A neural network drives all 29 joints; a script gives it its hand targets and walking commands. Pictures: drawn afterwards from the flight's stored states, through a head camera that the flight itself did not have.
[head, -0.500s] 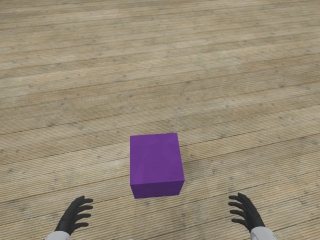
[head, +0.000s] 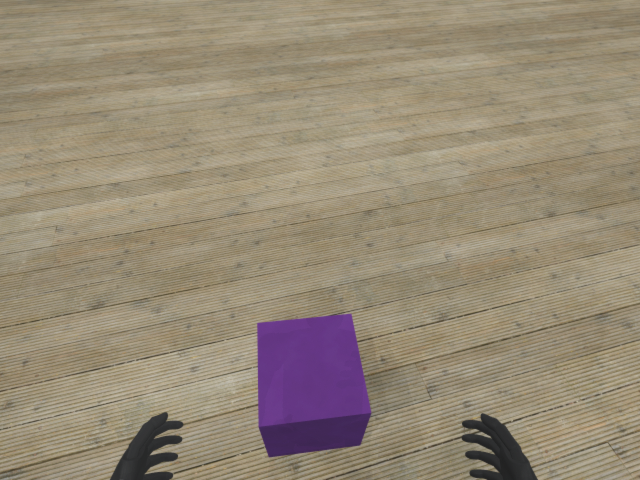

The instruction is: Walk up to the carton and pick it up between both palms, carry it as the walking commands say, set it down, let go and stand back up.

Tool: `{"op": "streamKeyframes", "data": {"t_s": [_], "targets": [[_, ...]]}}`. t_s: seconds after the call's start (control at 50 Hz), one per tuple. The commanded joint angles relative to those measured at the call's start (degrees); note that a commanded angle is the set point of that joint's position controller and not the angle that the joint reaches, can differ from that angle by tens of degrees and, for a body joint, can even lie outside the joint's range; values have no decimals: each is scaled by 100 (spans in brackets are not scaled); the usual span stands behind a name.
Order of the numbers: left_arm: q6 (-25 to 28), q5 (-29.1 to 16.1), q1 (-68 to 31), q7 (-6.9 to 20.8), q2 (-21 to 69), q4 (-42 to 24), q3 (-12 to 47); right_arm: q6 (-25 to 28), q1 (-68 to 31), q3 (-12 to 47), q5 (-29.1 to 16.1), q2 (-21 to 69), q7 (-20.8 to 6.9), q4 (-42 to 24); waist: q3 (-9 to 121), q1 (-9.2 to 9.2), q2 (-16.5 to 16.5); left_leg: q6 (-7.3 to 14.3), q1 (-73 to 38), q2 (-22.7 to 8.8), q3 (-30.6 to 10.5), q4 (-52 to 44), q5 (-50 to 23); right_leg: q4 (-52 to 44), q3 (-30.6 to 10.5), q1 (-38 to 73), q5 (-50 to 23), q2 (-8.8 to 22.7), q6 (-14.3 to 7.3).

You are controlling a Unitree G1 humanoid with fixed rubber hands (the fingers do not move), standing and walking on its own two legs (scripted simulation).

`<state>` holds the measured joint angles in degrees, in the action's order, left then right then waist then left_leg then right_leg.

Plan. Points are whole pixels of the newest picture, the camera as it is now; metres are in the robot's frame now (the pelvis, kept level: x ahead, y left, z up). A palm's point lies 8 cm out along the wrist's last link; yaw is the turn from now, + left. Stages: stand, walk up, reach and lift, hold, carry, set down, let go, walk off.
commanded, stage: let go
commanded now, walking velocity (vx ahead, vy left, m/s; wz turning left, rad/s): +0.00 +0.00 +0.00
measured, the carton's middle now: (310, 385) +0.49 +0.02 -0.63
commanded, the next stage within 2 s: stand in 0.02 s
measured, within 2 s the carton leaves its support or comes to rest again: neither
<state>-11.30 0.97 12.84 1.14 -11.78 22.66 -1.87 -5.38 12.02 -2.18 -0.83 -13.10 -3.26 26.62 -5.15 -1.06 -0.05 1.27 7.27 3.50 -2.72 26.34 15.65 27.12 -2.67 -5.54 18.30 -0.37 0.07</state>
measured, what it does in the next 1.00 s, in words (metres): stands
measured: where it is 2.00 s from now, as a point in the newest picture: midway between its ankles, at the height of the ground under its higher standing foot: outside the picture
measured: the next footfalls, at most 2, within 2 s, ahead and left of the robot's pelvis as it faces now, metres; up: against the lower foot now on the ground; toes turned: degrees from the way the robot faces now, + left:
none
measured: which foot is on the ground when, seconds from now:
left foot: down 0.00-1.00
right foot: down 0.00-1.00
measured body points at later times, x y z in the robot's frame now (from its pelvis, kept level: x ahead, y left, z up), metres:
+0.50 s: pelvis +0.00 -0.01 +0.00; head -0.03 +0.00 +0.45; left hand +0.11 +0.28 -0.10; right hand +0.12 -0.31 -0.09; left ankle -0.02 +0.10 -0.74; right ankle -0.04 -0.12 -0.74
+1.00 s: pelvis -0.03 +0.01 +0.00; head -0.06 +0.02 +0.45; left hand +0.06 +0.30 -0.12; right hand +0.07 -0.29 -0.10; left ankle -0.02 +0.10 -0.74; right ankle -0.04 -0.12 -0.74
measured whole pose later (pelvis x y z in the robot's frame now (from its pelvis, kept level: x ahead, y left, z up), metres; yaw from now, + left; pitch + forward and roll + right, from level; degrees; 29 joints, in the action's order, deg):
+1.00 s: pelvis -0.03 +0.01 +0.00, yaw -2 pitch -2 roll +0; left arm 1.7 1.8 15.8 0.0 -19.9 50.2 -1.8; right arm 1.9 12.2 -1.8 1.9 -19.5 0.1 51.9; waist 2.8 0.5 -0.7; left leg 2.0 11.8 2.3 -1.0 27.2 13.8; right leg 26.1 -4.3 -9.9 14.7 -1.5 0.4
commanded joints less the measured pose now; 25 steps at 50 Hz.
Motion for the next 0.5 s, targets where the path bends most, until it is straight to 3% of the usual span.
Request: {"op": "streamKeyframes", "data": {"t_s": [0.0,0.02,0.06,0.12,0.48], "targets": [[82,-67,-211,-107,-670,-686,-226,283,-126,-173,-144,-702,146,-667,1231,1,-131,-443,-294,-124,-60,52,-3270,-124,86,34,-2978,-31,20],[463,38,-223,-223,-1393,95,-513,358,-172,-370,335,-1205,297,271,1796,259,-319,-215,-140,-511,-101,172,-2434,-6,93,-50,-1856,219,168],[771,153,-148,-213,-1390,248,-488,429,-158,-418,412,-1226,359,305,1649,188,-362,-85,-16,-492,-178,167,-1603,-204,-139,-221,-1324,282,62],[1044,196,-253,-155,-1318,475,-393,550,-251,-396,371,-1296,345,525,1145,112,-19,1,366,-540,-289,70,-1069,-281,-369,-624,-1010,347,-67],[1398,145,-42,-198,-1689,1465,-344,797,-198,-337,312,-1563,392,1261,935,124,15,74,376,-729,-514,-93,-1344,-423,-615,-614,-1526,401,-130]]}}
